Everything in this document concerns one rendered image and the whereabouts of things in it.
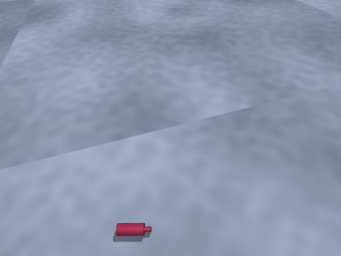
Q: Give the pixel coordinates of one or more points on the bottle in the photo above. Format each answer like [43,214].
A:
[131,229]

